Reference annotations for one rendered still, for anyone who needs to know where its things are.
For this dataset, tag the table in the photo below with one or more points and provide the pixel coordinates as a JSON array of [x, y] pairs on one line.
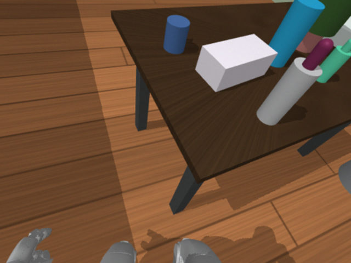
[[217, 132]]

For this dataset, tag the potted plant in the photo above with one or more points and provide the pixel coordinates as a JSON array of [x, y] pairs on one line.
[[329, 22]]

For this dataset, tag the left robot hand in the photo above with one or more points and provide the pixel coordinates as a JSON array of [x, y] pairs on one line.
[[26, 251]]

